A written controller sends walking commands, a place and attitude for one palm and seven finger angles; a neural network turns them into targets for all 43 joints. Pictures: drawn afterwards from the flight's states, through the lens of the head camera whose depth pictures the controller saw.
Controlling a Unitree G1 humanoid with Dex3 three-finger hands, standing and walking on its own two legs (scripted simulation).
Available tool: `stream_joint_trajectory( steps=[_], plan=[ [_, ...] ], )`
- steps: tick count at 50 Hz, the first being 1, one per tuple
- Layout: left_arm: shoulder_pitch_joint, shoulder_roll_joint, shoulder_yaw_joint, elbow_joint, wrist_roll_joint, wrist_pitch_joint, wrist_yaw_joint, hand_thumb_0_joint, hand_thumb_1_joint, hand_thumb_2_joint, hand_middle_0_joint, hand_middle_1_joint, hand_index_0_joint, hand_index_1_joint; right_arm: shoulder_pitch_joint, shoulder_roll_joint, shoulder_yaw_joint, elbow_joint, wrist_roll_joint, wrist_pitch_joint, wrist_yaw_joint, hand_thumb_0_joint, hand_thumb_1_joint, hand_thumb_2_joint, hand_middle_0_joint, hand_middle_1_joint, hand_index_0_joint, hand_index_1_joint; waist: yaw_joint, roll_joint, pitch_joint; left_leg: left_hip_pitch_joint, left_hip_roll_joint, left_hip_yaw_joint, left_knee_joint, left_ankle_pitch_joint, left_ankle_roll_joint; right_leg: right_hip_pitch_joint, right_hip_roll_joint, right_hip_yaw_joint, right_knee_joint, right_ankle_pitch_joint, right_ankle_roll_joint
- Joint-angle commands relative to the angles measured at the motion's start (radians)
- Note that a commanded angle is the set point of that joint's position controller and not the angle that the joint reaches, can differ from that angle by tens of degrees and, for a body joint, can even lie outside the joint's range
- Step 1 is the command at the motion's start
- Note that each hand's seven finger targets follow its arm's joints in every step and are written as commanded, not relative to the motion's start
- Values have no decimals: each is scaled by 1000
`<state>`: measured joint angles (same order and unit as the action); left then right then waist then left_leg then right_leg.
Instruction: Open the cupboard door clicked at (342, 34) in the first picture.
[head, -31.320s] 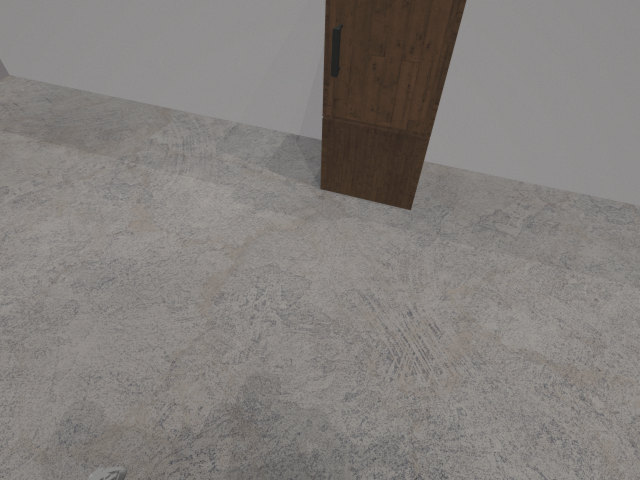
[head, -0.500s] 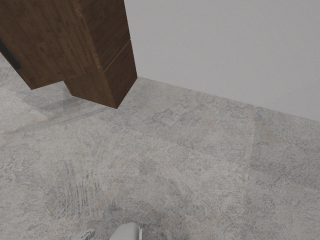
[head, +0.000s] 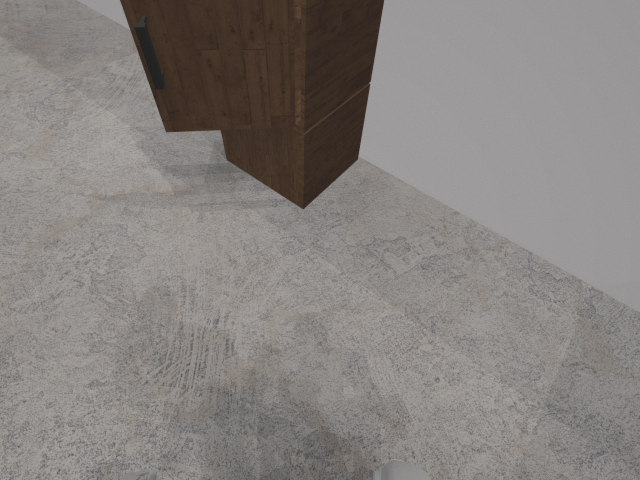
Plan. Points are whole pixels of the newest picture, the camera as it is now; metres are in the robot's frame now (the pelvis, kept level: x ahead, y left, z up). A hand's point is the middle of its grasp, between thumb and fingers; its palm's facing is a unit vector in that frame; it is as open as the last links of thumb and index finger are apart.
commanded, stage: turn to face it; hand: left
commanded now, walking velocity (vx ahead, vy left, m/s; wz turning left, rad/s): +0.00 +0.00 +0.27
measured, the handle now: (151, 53) +1.03 +0.50 -0.08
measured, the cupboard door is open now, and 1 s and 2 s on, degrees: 45 45 45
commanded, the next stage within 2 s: take the last steps up to it in 0.18 s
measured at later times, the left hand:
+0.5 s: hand out of the picture +0.01 +0.15 -0.16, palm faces +0.26 -0.94 -0.22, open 7.3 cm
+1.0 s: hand (139, 443) +0.17 +0.27 -0.17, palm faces +0.24 -0.95 -0.18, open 7.4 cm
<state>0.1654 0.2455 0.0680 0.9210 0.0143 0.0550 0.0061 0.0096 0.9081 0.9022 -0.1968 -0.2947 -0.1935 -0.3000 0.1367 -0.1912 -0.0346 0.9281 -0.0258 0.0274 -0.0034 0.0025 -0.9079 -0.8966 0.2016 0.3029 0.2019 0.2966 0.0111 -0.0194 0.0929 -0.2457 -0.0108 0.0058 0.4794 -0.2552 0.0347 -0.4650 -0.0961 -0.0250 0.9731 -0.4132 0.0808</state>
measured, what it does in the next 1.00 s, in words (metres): walks ahead: right foot, then left foot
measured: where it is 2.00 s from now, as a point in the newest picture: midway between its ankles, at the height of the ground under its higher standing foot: (269, 362)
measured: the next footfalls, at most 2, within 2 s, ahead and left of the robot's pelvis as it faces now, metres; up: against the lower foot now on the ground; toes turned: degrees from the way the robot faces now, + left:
right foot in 0.14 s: +0.04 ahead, -0.14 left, +0.00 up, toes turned -2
left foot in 0.68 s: +0.06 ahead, +0.15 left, +0.00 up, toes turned +20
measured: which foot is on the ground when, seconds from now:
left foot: down 0.00-0.14, up 0.16-0.66, down 0.68-1.00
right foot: up 0.00-0.12, down 0.14-0.68, up 0.70-1.00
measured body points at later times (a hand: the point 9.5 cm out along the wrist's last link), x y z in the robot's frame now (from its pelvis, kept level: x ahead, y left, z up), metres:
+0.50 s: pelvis +0.02 -0.04 +0.00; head +0.06 -0.04 +0.45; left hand -0.01 +0.20 -0.14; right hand +0.12 -0.27 -0.15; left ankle -0.03 +0.10 -0.68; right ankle +0.00 -0.14 -0.74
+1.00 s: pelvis +0.13 +0.07 +0.00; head +0.16 +0.08 +0.45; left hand +0.16 +0.32 -0.15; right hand +0.15 -0.16 -0.16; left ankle +0.03 +0.13 -0.74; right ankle +0.23 -0.02 -0.69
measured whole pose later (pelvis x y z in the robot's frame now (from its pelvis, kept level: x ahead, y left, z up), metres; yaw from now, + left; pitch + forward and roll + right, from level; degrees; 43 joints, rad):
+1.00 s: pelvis +0.13 +0.07 +0.00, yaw +12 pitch +0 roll +2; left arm 0.15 0.18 0.05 1.02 0.02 0.00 -0.02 0.01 0.91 0.90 -0.20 -0.29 -0.19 -0.30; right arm 0.36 -0.16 -0.03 1.10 -0.03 -0.05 -0.03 0.00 -0.93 -0.90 0.20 0.30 0.20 0.30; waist 0.00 -0.03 0.06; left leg 0.01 -0.05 0.14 0.30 -0.31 0.05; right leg -0.56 -0.10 -0.09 0.91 -0.23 0.00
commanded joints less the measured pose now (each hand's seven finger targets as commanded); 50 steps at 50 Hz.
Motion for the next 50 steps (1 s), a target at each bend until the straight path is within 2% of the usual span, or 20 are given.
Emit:
stream_joint_trajectory(
  steps=[1,5,6,7,8,9,11,14,19,24,28,31,32,33,34,35,38,40,45,50],
  plan=[
    [-5,40,2,-76,-4,-28,6,0,900,900,-200,-300,-200,-300,60,-204,-56,-41,-3,-11,-14,0,-900,-900,200,300,200,300,-33,196,-140,99,239,-213,-91,520,139,67,45,-27,-156,-29,-11],
    [111,48,10,-42,-7,-52,11,0,900,900,-200,-300,-200,-300,21,-183,-57,-41,7,-7,-12,0,-900,-900,200,300,200,300,27,147,-154,-20,179,-215,12,374,74,327,60,-38,-518,209,-32],
    [145,105,19,-30,3,-65,17,0,900,900,-200,-300,-200,-300,43,-139,-54,-42,17,-9,-6,0,-900,-900,200,300,200,300,32,-16,-189,-139,98,-142,126,163,10,483,-71,83,-611,361,-64],
    [155,181,31,-25,15,-71,24,0,900,900,-200,-300,-200,-300,48,-80,-43,-61,21,-9,0,0,-900,-900,200,300,200,300,36,-262,-164,-290,-51,-5,340,-277,-57,523,-310,300,-642,553,-177],
    [149,165,20,-30,6,-74,25,0,900,900,-200,-300,-200,-300,32,-116,-52,-52,14,9,-5,0,-900,-900,200,300,200,300,42,-232,-159,-252,-20,-66,520,-374,-56,392,-369,299,-656,599,-248],
    [103,145,19,-36,5,-69,32,0,900,900,-200,-300,-200,-300,26,-112,-59,-42,13,22,-5,0,-900,-900,200,300,200,300,21,-259,-124,-262,-8,-71,635,-341,-59,342,-331,279,-664,587,-254],
    [43,90,6,-49,2,-72,29,0,900,900,-200,-300,-200,-300,35,-100,-54,-3,12,26,5,0,-900,-900,200,300,200,300,-9,-152,-63,-304,15,-62,729,-204,-73,334,-231,122,-637,619,-224],
    [69,67,2,-34,4,-81,31,0,900,900,-200,-300,-200,-300,45,-75,-48,24,14,26,9,0,-900,-900,200,300,200,300,-8,-148,-90,-282,25,-37,660,-153,-88,368,-199,33,-625,680,-202],
    [193,81,17,29,9,-98,24,0,900,900,-200,-300,-200,-300,-26,-62,-41,12,5,16,22,0,-900,-900,200,300,200,300,51,-113,-66,-337,44,0,523,-153,-92,465,-264,92,-698,438,-210],
    [235,101,27,77,15,-112,16,0,900,900,-200,-300,-200,-300,-100,-65,-36,-14,5,3,38,0,-900,-900,200,300,200,300,70,-115,-38,-368,77,20,410,-146,-83,494,-320,92,-746,256,-230],
    [217,125,33,99,21,-110,6,0,900,900,-200,-300,-200,-300,-108,-51,-26,-33,8,-11,50,0,-900,-900,200,300,200,300,56,-143,-20,-220,57,71,235,-139,-61,381,-310,26,-740,178,-211],
    [158,134,34,106,16,-101,-1,0,900,900,-200,-300,-200,-300,42,-63,-25,10,6,-29,44,0,-900,-900,200,300,200,300,-23,-112,-43,90,0,154,22,-35,-45,207,-236,-69,-643,99,-158],
    [143,111,29,99,12,-97,-7,0,900,900,-200,-300,-200,-300,141,-110,-35,39,5,-37,33,0,-900,-900,200,300,200,300,-70,-18,-79,261,8,137,-42,-46,-31,115,-185,-124,-501,101,-124],
    [145,45,18,80,6,-92,-15,0,900,900,-200,-300,-200,-300,265,-207,-62,69,-6,-46,19,0,-900,-900,200,300,200,300,-124,232,-135,412,216,-162,-116,-127,48,-61,-59,-211,-213,-13,-72],
    [69,7,-4,27,8,-95,-14,0,900,900,-200,-300,-200,-300,384,-279,-75,89,-6,-44,3,0,-900,-900,200,300,200,300,-165,316,-131,417,383,-392,-231,-79,139,-213,18,-155,49,-205,-59],
    [20,2,-7,12,8,-96,-9,0,900,900,-200,-300,-200,-300,359,-268,-67,98,-6,-43,-12,0,-900,-900,200,300,200,300,-148,216,-102,350,412,-416,-252,-61,185,-268,-5,-52,173,-185,-83],
    [66,9,-2,72,11,-85,-18,0,900,900,-200,-300,-200,-300,194,-136,-24,51,-1,-67,-21,0,-900,-900,200,300,200,300,-48,153,-22,191,314,-201,-266,127,146,-213,-57,10,226,28,-85],
    [113,-6,-6,96,11,-79,-20,0,900,900,-200,-300,-200,-300,193,-112,-14,62,3,-86,-22,0,-900,-900,200,300,200,300,-13,116,-32,180,279,-107,-272,287,134,-162,-46,-3,194,94,-76],
    [44,-24,-10,68,11,-73,-21,0,900,900,-200,-300,-200,-300,261,-92,-13,116,4,-100,-25,0,-900,-900,200,300,200,300,-6,96,-11,231,255,-30,-271,503,137,-176,-24,-32,42,171,-72],
    [-102,-35,-16,8,6,-75,-27,0,900,900,-200,-300,-200,-300,330,-87,-7,164,-3,-97,-28,0,-900,-900,200,300,200,300,-36,95,40,230,268,-9,-252,517,132,-112,-3,-58,-187,202,-97]
  ],
)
